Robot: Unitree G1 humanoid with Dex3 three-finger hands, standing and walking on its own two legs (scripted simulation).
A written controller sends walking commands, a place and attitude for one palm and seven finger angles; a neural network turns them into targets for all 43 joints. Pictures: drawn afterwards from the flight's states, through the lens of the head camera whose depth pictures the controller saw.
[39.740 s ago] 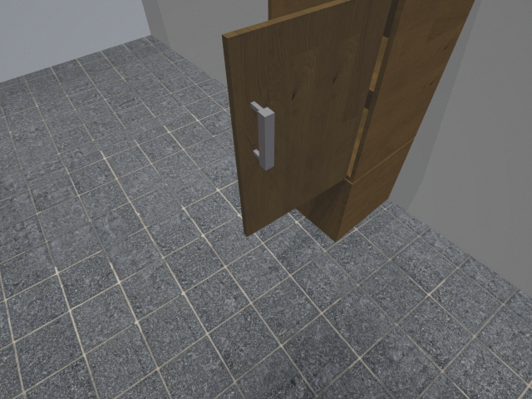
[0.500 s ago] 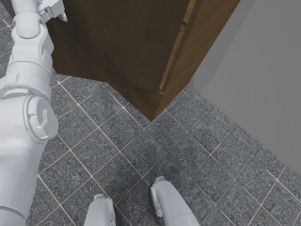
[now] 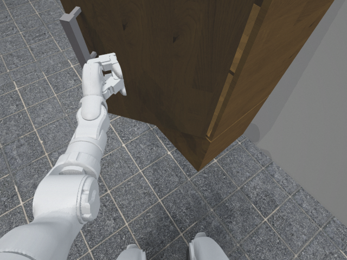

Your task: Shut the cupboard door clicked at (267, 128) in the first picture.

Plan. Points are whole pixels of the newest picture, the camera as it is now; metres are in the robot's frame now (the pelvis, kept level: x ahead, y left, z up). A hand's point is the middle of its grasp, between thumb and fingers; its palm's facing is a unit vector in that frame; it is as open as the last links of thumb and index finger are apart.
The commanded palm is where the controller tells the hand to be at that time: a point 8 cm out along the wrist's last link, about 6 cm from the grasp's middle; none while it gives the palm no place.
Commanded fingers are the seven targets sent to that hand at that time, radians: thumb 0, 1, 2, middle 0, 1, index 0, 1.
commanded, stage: pull the fist back off the door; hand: left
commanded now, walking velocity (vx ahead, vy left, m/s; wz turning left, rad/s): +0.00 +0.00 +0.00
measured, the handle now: (82, 39) +0.64 +0.18 +0.09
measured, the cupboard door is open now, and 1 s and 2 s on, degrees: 34 34 34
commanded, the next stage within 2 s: draw the hand back to the body in 0.12 s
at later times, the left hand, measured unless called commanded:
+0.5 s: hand (96, 95) +0.44 +0.13 +0.11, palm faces +0.04 -1.00 -0.03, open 3.1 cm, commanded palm +0.39 +0.18 +0.13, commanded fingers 0.00 0.90 0.90 -1.30 -1.50 -1.30 -1.50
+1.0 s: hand (16, 158) +0.29 +0.21 +0.17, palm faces +0.22 -0.95 -0.23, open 3.3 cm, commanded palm +0.25 +0.25 +0.18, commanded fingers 0.00 0.90 0.90 -0.78 -0.93 -0.78 -0.93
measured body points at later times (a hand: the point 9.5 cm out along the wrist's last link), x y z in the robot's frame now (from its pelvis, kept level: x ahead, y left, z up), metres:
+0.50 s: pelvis +0.00 +0.00 +0.02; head +0.07 -0.02 +0.46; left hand +0.44 +0.18 +0.11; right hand +0.03 -0.26 -0.11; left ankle -0.02 +0.13 -0.68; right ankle +0.02 -0.12 -0.68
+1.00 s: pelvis +0.00 +0.01 +0.05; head -0.01 -0.01 +0.50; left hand +0.27 +0.26 +0.18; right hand +0.21 -0.20 -0.02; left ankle -0.02 +0.13 -0.68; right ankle +0.02 -0.12 -0.68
